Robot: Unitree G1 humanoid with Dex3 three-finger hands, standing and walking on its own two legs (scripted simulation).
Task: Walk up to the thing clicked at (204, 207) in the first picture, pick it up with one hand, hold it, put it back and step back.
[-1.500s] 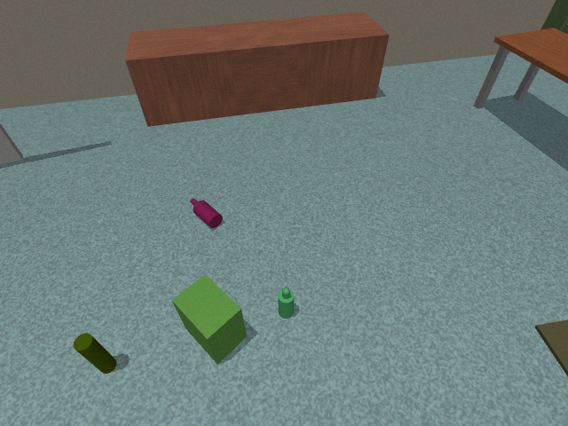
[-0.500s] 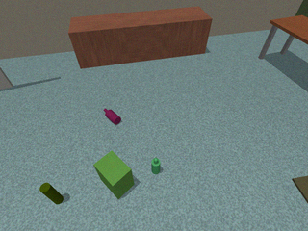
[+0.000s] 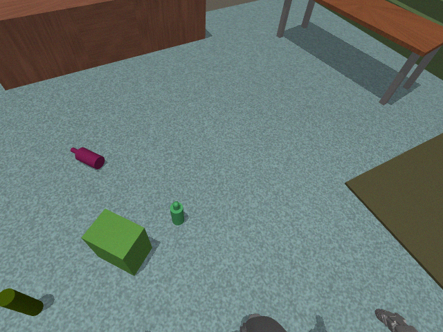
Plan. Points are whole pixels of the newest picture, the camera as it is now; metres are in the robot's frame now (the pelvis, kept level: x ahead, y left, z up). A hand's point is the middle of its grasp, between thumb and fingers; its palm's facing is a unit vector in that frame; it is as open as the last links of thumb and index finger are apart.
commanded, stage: walk up
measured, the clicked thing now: (85, 156) +1.01 +0.72 -0.73
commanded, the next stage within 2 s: stand in 1.52 s
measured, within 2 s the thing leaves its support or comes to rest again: neither
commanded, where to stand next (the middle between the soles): +0.09 -0.04 m, yaw -32 degrees
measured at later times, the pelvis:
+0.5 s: pelvis +0.01 -0.02 -0.01, yaw -18 degrees
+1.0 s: pelvis +0.01 -0.03 -0.02, yaw -29 degrees
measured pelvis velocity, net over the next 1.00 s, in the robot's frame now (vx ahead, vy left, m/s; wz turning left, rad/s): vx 0.01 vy -0.03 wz -0.51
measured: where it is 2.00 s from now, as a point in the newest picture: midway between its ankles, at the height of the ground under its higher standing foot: outside the picture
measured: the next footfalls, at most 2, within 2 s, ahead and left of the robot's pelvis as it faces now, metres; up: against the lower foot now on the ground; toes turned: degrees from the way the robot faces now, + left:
right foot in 0.26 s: +0.02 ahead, -0.15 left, +0.00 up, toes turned -10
left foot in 0.58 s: +0.13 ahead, +0.08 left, +0.00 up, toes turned -29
